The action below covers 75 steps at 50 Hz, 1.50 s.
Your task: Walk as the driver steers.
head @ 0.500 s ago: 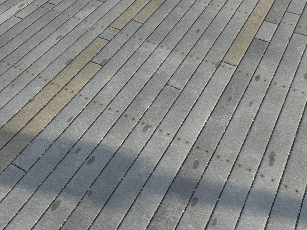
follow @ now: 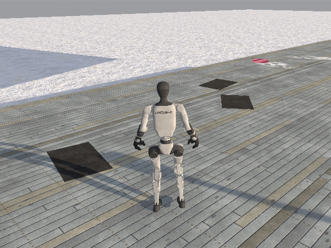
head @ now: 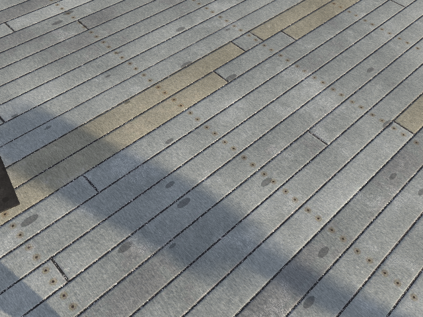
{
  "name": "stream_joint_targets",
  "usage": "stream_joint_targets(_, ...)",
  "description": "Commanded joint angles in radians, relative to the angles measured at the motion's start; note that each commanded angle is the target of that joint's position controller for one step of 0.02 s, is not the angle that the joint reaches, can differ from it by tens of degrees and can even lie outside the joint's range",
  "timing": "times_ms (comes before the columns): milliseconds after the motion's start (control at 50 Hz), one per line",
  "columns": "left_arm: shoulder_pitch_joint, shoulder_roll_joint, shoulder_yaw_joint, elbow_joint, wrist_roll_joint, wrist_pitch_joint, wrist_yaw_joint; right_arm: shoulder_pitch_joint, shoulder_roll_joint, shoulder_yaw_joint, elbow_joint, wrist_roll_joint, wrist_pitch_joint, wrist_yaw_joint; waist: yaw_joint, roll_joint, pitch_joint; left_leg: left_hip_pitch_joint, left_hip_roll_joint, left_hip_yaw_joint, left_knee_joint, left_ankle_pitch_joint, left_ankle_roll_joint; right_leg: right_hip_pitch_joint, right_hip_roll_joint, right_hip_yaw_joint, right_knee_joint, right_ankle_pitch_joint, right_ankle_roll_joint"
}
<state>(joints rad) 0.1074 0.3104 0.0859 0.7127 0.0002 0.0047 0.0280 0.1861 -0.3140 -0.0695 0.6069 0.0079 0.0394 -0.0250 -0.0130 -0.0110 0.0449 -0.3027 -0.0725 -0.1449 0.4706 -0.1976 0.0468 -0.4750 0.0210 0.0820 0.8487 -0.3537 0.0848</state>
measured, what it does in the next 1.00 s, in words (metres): walks ahead: right foot, then left foot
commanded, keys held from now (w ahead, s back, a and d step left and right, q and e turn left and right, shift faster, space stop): no key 0.32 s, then w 0.68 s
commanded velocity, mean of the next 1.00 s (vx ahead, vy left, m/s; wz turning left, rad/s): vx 0.23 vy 0.00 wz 0.14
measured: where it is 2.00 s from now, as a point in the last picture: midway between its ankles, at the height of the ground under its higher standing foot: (219, 310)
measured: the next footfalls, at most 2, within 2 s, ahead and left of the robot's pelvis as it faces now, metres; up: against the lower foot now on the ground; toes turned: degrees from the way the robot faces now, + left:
right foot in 0.16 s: +0.06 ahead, -0.14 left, +0.00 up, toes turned +8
left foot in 0.46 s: +0.00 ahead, +0.11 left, +0.00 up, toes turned +3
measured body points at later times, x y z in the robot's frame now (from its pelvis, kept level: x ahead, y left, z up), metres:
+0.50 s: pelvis +0.01 -0.01 -0.01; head +0.02 -0.01 +0.44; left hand +0.11 +0.26 -0.12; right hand +0.16 -0.27 -0.11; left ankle -0.04 +0.11 -0.74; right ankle +0.02 -0.14 -0.74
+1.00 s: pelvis +0.20 -0.06 +0.00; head +0.22 -0.08 +0.45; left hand +0.27 +0.22 -0.10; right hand +0.32 -0.33 -0.12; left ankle +0.13 +0.09 -0.66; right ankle +0.23 -0.14 -0.74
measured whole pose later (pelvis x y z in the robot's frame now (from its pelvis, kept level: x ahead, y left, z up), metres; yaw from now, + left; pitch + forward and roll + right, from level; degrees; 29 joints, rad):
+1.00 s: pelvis +0.20 -0.06 +0.00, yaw +6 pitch +1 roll +0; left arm 0.26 0.28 0.04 0.75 0.01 -0.08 -0.03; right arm 0.30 -0.31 -0.05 0.73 0.02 -0.06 0.00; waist 0.00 0.04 0.03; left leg -0.46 0.07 -0.03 1.13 -0.30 0.02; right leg -0.25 0.04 -0.05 0.44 -0.20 -0.06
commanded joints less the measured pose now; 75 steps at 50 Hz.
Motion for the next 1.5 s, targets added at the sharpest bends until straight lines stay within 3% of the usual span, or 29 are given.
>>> stream_joint_targets(20, -0.023, 0.084, 0.019, -0.071, -0.006, -0.021, -0.009, -0.028, -0.181, -0.054, -0.071, -0.001, -0.007, 0.0, -0.007, 0.171, -0.128, 0.133, 0.245, -0.296, -0.101, 0.19, 0.179, 0.016, 0.009, 0.008, -0.097, -0.01, -0.006)
stream_joint_targets(140, 0.044, 0.074, 0.016, -0.058, 0.004, -0.042, -0.033, -0.046, -0.127, -0.029, -0.059, 0.01, 0.001, 0.004, 0.028, 0.143, -0.141, 0.078, 0.18, -0.311, -0.013, 0.182, 0.096, 0.285, -0.026, -0.009, -0.478, 0.239, -0.068)
stream_joint_targets(180, 0.004, 0.176, 0.026, -0.069, 0.04, -0.036, -0.026, 0.032, -0.075, -0.014, -0.06, -0.007, -0.014, 0.004, -0.059, -0.184, -0.112, -0.099, -0.023, -0.067, 0.183, -0.247, -0.024, 0.35, -0.294, 0.272, -0.518, 0.511, -0.25)
stream_joint_targets(200, -0.001, 0.117, 0.012, -0.078, 0.043, -0.04, -0.026, 0.005, -0.128, -0.027, -0.057, -0.021, -0.019, 0.0, -0.015, -0.208, -0.112, -0.099, 0.001, -0.033, 0.323, -0.398, -0.076, 0.295, -0.378, 0.362, -0.55, 0.492, -0.358)
stream_joint_targets(240, -0.012, 0.111, 0.007, -0.073, 0.022, -0.043, -0.02, -0.007, -0.165, -0.052, -0.033, -0.005, -0.012, -0.005, -0.002, -0.142, -0.088, -0.149, 0.015, -0.027, 0.517, -0.384, -0.118, 0.308, -0.325, 0.295, -0.538, 0.438, -0.341)
stream_joint_targets(320, -0.033, 0.084, -0.007, -0.055, 0.003, -0.032, -0.019, 0.008, -0.054, -0.021, -0.008, -0.004, 0.002, 0.0, -0.007, -0.131, -0.082, -0.106, 0.054, 0.034, 0.406, -0.302, -0.154, 0.33, -0.222, 0.137, -0.488, 0.527, -0.28)
stream_joint_targets(360, 0.012, 0.084, -0.008, -0.04, 0.004, -0.018, -0.02, -0.027, -0.012, 0.0, -0.01, -0.001, -0.004, 0.006, 0.034, -0.168, -0.111, -0.017, 0.062, 0.102, 0.218, -0.253, -0.147, 0.336, -0.186, 0.117, -0.517, 0.286, -0.269)
stream_joint_targets(440, 0.073, 0.135, -0.001, -0.024, -0.015, -0.003, -0.018, 0.021, -0.058, -0.012, 0.026, 0.006, -0.024, 0.013, 0.024, -0.152, -0.05, 0.167, 0.02, 0.18, -0.074, -0.104, -0.064, 0.206, -0.177, 0.166, -0.549, -0.147, -0.246)
stream_joint_targets(480, 0.011, 0.049, -0.03, -0.05, -0.004, -0.031, -0.027, 0.134, -0.116, -0.023, 0.048, -0.006, -0.044, 0.004, -0.029, -0.021, -0.076, 0.341, 0.166, -0.008, -0.071, -0.189, 0.034, 0.007, -0.104, 0.064, -0.377, -0.133, -0.16)
stream_joint_targets(500, -0.038, 0.01, -0.041, -0.084, -0.008, -0.051, -0.028, 0.204, -0.182, -0.046, 0.08, -0.01, -0.052, 0.013, -0.048, 0.192, -0.061, 0.307, 0.274, -0.216, -0.177, -0.407, 0.126, -0.073, 0.019, -0.117, -0.175, -0.104, -0.095)
stream_joint_targets(520, -0.101, 0.061, -0.028, -0.108, -0.022, -0.067, -0.027, 0.21, -0.182, -0.044, 0.074, -0.012, -0.064, 0.02, -0.089, 0.233, 0.039, 0.275, 0.38, -0.397, -0.294, -0.47, 0.204, -0.185, -0.003, -0.103, -0.068, -0.157, -0.086)
stream_joint_targets(560, -0.083, 0.1, -0.006, -0.106, -0.04, -0.085, -0.033, 0.214, -0.134, -0.027, 0.086, -0.013, -0.092, 0.012, -0.067, 0.201, 0.098, 0.323, 0.409, -0.422, -0.318, -0.413, 0.222, -0.334, -0.066, -0.037, 0.127, -0.18, -0.112)
stream_joint_targets(680, -0.109, 0.017, -0.036, -0.102, -0.017, -0.106, -0.084, 0.186, -0.127, -0.023, 0.083, 0.007, -0.094, 0.015, -0.063, 0.15, 0.036, 0.252, 0.268, -0.076, -0.319, -0.022, 0.139, -0.119, -0.063, -0.118, -0.136, 0.132, -0.097)
stream_joint_targets(800, 0.016, 0.1, -0.01, -0.077, -0.025, -0.089, -0.073, 0.191, -0.162, -0.033, 0.099, 0.016, -0.095, 0.021, 0.034, 0.132, 0.013, 0.134, 0.295, -0.022, -0.212, 0.122, 0.09, 0.217, -0.017, -0.135, -0.29, 0.222, -0.133)
stream_joint_targets(820, 0.135, 0.133, 0.009, -0.043, -0.026, -0.086, -0.062, 0.198, -0.134, -0.023, 0.103, 0.01, -0.095, 0.02, 0.091, 0.101, -0.054, 0.103, 0.252, 0.03, -0.049, 0.245, 0.063, 0.364, -0.009, -0.137, -0.305, 0.205, -0.157)
stream_joint_targets(840, 0.293, 0.191, 0.028, -0.015, -0.02, -0.085, -0.051, 0.205, -0.077, -0.001, 0.086, -0.009, -0.096, 0.018, 0.155, -0.013, -0.177, -0.023, 0.186, 0.096, 0.254, 0.161, 0.015, 0.582, -0.142, 0.022, -0.329, 0.136, -0.207)
stream_joint_targets(860, 0.366, 0.305, 0.044, -0.002, 0.003, -0.086, -0.057, 0.289, 0.019, 0.026, 0.041, 0.009, -0.111, 0.012, 0.112, -0.343, -0.306, -0.308, 0.023, 0.113, 0.638, -0.314, -0.054, 0.782, -0.385, 0.565, -0.535, -0.184, -0.367)
stream_joint_targets(880, 0.318, 0.213, 0.019, -0.01, -0.007, -0.094, -0.062, 0.252, -0.082, 0.002, 0.058, 0.034, -0.123, 0.012, 0.116, -0.237, -0.241, -0.421, 0.054, 0.008, 0.779, -0.348, -0.05, 0.713, -0.398, 0.712, -0.657, -0.37, -0.37)
stream_joint_targets(900, 0.25, 0.166, 0.003, -0.016, -0.01, -0.097, -0.06, 0.173, -0.13, -0.012, 0.046, 0.05, -0.127, 0.018, 0.096, -0.171, -0.116, -0.478, 0.109, 0.028, 0.803, -0.269, -0.026, 0.612, -0.387, 0.577, -0.646, -0.319, -0.336)
stream_joint_targets(940, 0.17, 0.119, -0.011, -0.024, 0.006, -0.096, -0.061, 0.117, -0.103, -0.008, 0.05, 0.018, -0.129, 0.017, 0.053, -0.051, -0.035, -0.428, 0.179, 0.054, 0.725, -0.122, -0.014, 0.448, -0.296, 0.362, -0.646, -0.067, -0.308)
stream_joint_targets(1120, 0.173, 0.117, -0.014, 0.023, 0.001, -0.102, -0.038, -0.021, -0.02, 0.01, 0.029, -0.013, -0.119, 0.028, 0.03, -0.033, 0.023, -0.338, 0.182, 0.114, 0.301, 0.205, -0.075, 0.33, -0.184, 0.001, -0.706, 0.585, -0.289)
stream_joint_targets(1240, 0.253, 0.138, -0.012, 0.081, -0.009, -0.066, -0.021, -0.153, -0.02, 0.013, -0.006, -0.007, -0.135, 0.064, 0.074, -0.052, -0.014, -0.213, 0.107, 0.133, 0.062, 0.319, -0.04, 0.427, -0.201, -0.028, -0.593, 0.683, -0.255)
stream_joint_targets(1320, 0.219, 0.133, -0.013, 0.083, -0.009, -0.048, -0.016, 0.032, -0.108, -0.021, 0.046, -0.03, -0.145, 0.057, -0.04, -0.027, -0.142, 0.075, 0.085, 0.142, -0.072, 0.453, 0.039, 0.46, -0.144, -0.035, -0.285, 0.787, -0.185)
stream_joint_targets(1340, 0.259, 0.086, -0.033, 0.058, 0.02, -0.056, -0.016, 0.119, -0.175, -0.03, 0.051, -0.05, -0.143, 0.047, -0.04, 0.09, -0.296, 0.376, 0.258, -0.019, 0.045, 0.894, 0.116, 0.282, -0.077, -0.058, -0.05, 0.5, -0.135)
stream_joint_targets(1360, 0.418, -0.005, -0.065, 0.089, 0.017, -0.054, -0.025, 0.121, -0.129, -0.011, 0.057, -0.056, -0.129, 0.044, 0.016, 0.271, -0.44, 0.606, 0.483, -0.296, 0.053, 1.033, 0.307, 0.052, 0.028, -0.032, 0.232, -0.253, -0.066)
stream_joint_targets(1380, 0.39, 0.091, -0.044, 0.115, -0.004, -0.044, -0.031, 0.13, -0.059, 0.005, 0.058, -0.029, -0.114, 0.048, -0.022, 0.172, -0.46, 0.551, 0.451, -0.322, 0.016, 0.862, 0.3, 0.031, 0.006, 0.063, 0.308, -0.356, -0.054)
stream_joint_targets(1400, 0.302, 0.127, -0.031, 0.091, -0.021, -0.032, -0.03, 0.056, -0.051, 0.011, 0.055, -0.01, -0.106, 0.05, -0.018, 0.127, -0.326, 0.443, 0.408, -0.239, -0.029, 0.704, 0.258, -0.028, -0.027, 0.047, 0.329, -0.324, -0.041)
stream_joint_targets(1440, 0.222, 0.103, -0.028, 0.076, -0.011, 0.003, -0.012, -0.066, -0.034, 0.02, 0.054, -0.01, -0.094, 0.052, 0.024, 0.058, -0.171, 0.199, 0.349, -0.168, -0.128, 0.381, 0.2, -0.014, -0.081, 0.015, 0.216, -0.237, -0.021)
stream_joint_targets(1500, 0.262, 0.049, -0.038, 0.098, 0.0, 0.038, 0.007, -0.143, -0.054, 0.011, 0.066, -0.037, -0.082, 0.049, 0.068, 0.15, -0.125, -0.032, 0.27, -0.063, -0.209, 0.179, 0.167, 0.196, -0.072, -0.041, -0.014, -0.154, -0.006)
